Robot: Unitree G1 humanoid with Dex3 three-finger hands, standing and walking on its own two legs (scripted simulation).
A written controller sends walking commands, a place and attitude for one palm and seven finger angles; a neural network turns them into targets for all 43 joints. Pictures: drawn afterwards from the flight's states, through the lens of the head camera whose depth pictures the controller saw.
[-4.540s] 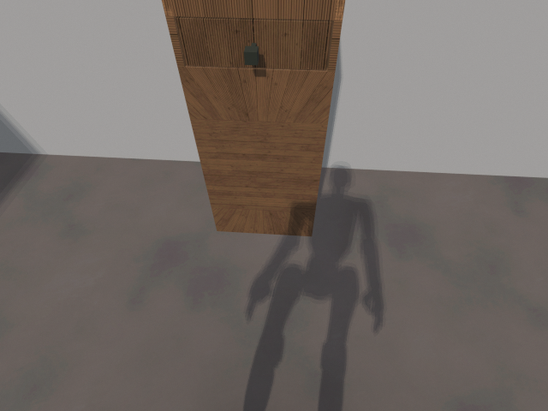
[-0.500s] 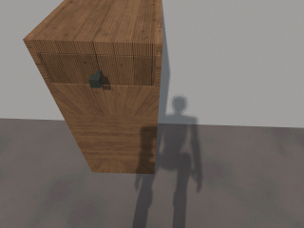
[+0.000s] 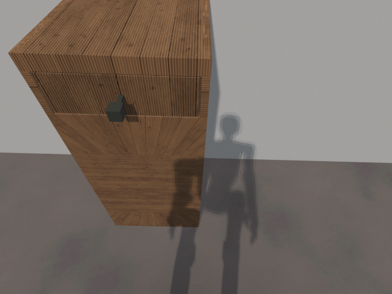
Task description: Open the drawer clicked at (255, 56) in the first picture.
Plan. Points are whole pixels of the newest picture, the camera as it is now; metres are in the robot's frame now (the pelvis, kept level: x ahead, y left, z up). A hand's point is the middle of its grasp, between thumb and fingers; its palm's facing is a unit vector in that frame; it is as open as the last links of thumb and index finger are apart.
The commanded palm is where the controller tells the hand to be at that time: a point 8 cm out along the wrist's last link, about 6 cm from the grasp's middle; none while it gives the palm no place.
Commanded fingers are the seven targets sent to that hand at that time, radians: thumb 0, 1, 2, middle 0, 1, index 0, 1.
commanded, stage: come to a stop and stand still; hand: left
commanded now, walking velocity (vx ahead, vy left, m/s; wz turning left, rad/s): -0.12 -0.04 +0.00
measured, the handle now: (118, 106) +0.50 +0.22 +0.09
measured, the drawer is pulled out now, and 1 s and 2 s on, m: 0.00 0.00 0.00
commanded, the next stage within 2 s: look again from close up in 0.68 s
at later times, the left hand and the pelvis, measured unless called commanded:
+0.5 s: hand out of the picture -0.01 +0.14 -0.16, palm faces +0.03 -0.98 -0.22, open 7.3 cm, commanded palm none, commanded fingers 0.00 0.90 0.90 -0.20 -0.30 -0.20 -0.30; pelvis -0.04 -0.04 +0.01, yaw +0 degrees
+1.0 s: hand out of the picture -0.06 +0.14 -0.17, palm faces +0.03 -0.98 -0.18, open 7.4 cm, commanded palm none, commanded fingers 0.00 0.90 0.90 -0.20 -0.30 -0.20 -0.30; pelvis -0.05 -0.02 +0.00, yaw +1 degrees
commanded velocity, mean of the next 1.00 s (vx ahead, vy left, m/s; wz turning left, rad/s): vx -0.01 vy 0.00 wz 0.00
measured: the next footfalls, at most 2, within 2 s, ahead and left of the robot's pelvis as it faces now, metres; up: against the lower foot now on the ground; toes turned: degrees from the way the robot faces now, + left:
none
